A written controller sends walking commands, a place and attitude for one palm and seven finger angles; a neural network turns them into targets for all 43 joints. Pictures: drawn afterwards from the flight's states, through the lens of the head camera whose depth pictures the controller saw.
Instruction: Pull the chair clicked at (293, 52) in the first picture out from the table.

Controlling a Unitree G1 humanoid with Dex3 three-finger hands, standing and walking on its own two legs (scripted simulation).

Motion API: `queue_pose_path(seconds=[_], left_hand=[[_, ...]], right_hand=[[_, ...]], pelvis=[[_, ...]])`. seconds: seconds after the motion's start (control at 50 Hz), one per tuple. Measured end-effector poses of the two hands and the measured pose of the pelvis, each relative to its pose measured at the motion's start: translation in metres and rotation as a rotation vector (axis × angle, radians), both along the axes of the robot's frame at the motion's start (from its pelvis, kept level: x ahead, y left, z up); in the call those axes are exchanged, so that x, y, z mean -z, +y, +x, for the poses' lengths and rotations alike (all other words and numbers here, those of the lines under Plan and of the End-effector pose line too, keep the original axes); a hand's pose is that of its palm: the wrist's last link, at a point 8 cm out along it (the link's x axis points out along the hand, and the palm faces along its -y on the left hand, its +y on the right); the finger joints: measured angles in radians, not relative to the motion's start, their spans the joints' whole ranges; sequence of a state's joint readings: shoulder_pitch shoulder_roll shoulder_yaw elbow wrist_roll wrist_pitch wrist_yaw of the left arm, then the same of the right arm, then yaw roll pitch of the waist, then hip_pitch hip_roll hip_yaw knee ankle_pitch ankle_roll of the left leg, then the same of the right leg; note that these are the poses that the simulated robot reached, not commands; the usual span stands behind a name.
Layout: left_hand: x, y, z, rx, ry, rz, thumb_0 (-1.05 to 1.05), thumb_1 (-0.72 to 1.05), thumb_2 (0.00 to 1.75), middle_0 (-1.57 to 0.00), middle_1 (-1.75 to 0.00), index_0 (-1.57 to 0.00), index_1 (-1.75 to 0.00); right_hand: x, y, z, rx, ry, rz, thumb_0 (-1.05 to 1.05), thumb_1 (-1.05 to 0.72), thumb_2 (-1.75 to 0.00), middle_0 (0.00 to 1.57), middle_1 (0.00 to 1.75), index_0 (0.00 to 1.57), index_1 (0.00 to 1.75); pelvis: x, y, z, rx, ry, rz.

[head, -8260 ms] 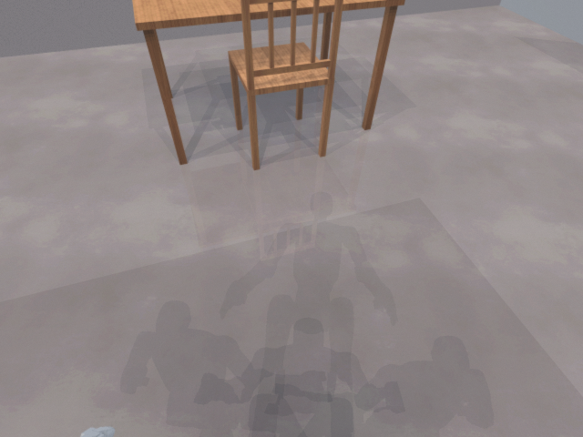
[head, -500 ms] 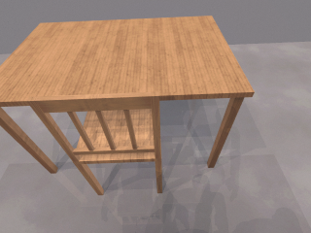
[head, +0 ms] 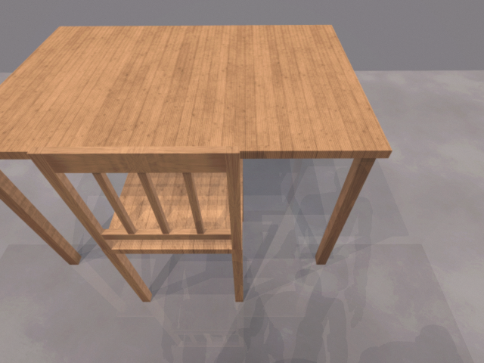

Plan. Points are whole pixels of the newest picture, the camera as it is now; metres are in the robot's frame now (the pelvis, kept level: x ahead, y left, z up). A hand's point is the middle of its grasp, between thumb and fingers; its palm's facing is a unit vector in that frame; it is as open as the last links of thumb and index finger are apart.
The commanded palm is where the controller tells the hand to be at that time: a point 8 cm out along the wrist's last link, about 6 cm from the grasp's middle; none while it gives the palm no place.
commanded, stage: look again from close up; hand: left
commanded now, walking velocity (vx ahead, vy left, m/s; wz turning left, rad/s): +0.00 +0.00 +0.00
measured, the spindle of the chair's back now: (155, 204) +0.47 +0.24 -0.10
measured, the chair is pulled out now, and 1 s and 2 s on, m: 0.00 0.00 0.00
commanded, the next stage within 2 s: shuffle to correct the standing spot in 1.56 s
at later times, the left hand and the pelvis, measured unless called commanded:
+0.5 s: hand out of the picture +0.05 +0.28 -0.18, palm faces +0.01 -0.97 -0.25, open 7.4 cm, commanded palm none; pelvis +0.00 +0.07 -0.01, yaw -1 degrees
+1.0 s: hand out of the picture -0.06 +0.26 -0.18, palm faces -0.03 -0.98 -0.17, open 7.4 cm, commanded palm none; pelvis -0.03 +0.09 +0.00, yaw -1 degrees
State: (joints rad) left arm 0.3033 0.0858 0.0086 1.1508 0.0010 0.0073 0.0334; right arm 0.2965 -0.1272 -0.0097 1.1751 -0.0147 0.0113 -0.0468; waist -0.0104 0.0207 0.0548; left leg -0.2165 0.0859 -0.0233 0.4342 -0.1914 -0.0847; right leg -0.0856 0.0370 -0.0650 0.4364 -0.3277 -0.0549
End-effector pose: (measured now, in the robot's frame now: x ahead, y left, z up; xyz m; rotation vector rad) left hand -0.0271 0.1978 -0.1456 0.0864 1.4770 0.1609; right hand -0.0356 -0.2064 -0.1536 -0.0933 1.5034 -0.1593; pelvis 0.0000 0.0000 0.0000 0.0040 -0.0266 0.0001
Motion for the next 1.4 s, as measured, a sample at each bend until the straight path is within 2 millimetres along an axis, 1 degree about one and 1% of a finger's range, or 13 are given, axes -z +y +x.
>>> queue_pose_path(seconds=[0.06,0.1,0.2,0.3,0.36,0.44,0.52,0.62,0.86,0.98,1.14,1.24,1.4], left_hand=[[0.001,0.003,0.004,0.012,-0.006,0.000,0.01,0.91,0.90,-0.21,-0.30,-0.20,-0.30],[0.000,0.011,0.011,0.028,-0.035,0.015,0.01,0.91,0.90,-0.21,-0.30,-0.20,-0.30],[0.003,0.045,0.027,0.037,-0.097,0.063,0.01,0.91,0.90,-0.21,-0.30,-0.20,-0.30],[0.011,0.080,0.048,0.053,-0.140,0.080,0.01,0.91,0.90,-0.21,-0.30,-0.20,-0.30],[0.009,0.098,0.061,0.068,-0.180,0.092,0.01,0.91,0.90,-0.20,-0.30,-0.20,-0.30],[0.004,0.115,0.070,0.087,-0.221,0.103,0.01,0.91,0.90,-0.20,-0.30,-0.20,-0.30],[-0.001,0.127,0.071,0.101,-0.232,0.106,0.00,0.91,0.90,-0.20,-0.30,-0.20,-0.30],[-0.002,0.134,0.058,0.110,-0.206,0.096,0.00,0.91,0.90,-0.20,-0.30,-0.20,-0.30],[0.005,0.125,-0.004,0.098,-0.043,0.037,0.00,0.91,0.90,-0.20,-0.30,-0.20,-0.30],[0.005,0.115,-0.028,0.086,0.015,0.017,0.00,0.91,0.90,-0.20,-0.30,-0.20,-0.30],[0.003,0.105,-0.043,0.077,0.032,0.011,0.00,0.91,0.90,-0.20,-0.30,-0.20,-0.30],[0.002,0.100,-0.043,0.072,0.018,0.014,0.00,0.91,0.90,-0.20,-0.30,-0.20,-0.30],[0.000,0.091,-0.039,0.072,-0.004,0.019,0.00,0.91,0.90,-0.20,-0.30,-0.20,-0.30]], right_hand=[[0.000,0.001,0.018,-0.016,-0.036,-0.003,0.00,-0.91,-0.89,0.20,0.30,0.20,0.30],[0.002,-0.002,0.033,-0.033,-0.072,-0.016,0.01,-0.92,-0.89,0.20,0.30,0.20,0.30],[-0.001,-0.007,0.076,-0.047,-0.189,-0.081,0.02,-0.92,-0.89,0.20,0.30,0.20,0.30],[-0.015,0.007,0.118,-0.076,-0.316,-0.119,0.01,-0.92,-0.89,0.20,0.30,0.19,0.30],[-0.021,0.018,0.133,-0.094,-0.366,-0.122,0.01,-0.91,-0.89,0.20,0.30,0.20,0.30],[-0.027,0.032,0.140,-0.114,-0.395,-0.109,0.01,-0.91,-0.89,0.20,0.30,0.20,0.30],[-0.029,0.044,0.135,-0.123,-0.393,-0.095,0.01,-0.91,-0.89,0.20,0.30,0.20,0.30],[-0.027,0.054,0.112,-0.116,-0.346,-0.081,0.01,-0.90,-0.89,0.20,0.30,0.20,0.30],[-0.019,0.063,0.028,-0.046,-0.142,-0.075,0.01,-0.90,-0.89,0.20,0.30,0.20,0.30],[-0.017,0.067,0.000,-0.017,-0.080,-0.066,0.01,-0.91,-0.89,0.20,0.30,0.20,0.30],[-0.013,0.072,-0.011,0.001,-0.073,-0.042,0.01,-0.91,-0.89,0.20,0.30,0.20,0.30],[-0.011,0.072,-0.008,0.000,-0.090,-0.030,0.01,-0.91,-0.89,0.20,0.30,0.20,0.30],[-0.009,0.062,-0.005,0.002,-0.108,-0.029,0.01,-0.92,-0.89,0.20,0.30,0.20,0.30]], pelvis=[[0.001,0.003,0.003,-0.003,0.003,-0.001],[0.003,0.007,0.003,-0.002,0.014,-0.011],[0.011,0.026,0.009,0.004,0.025,-0.028],[0.013,0.044,0.012,0.011,0.019,-0.017],[0.013,0.053,0.010,0.019,0.018,-0.020],[0.010,0.064,0.003,0.019,0.016,-0.023],[0.007,0.073,-0.003,0.019,0.015,-0.021],[0.004,0.081,-0.009,0.019,0.016,-0.017],[0.000,0.092,-0.020,0.022,0.012,-0.009],[-0.001,0.093,-0.025,0.024,0.007,-0.007],[-0.001,0.089,-0.031,0.026,0.005,-0.006],[-0.001,0.086,-0.034,0.026,0.005,-0.006],[-0.001,0.078,-0.036,0.028,0.006,-0.005]])
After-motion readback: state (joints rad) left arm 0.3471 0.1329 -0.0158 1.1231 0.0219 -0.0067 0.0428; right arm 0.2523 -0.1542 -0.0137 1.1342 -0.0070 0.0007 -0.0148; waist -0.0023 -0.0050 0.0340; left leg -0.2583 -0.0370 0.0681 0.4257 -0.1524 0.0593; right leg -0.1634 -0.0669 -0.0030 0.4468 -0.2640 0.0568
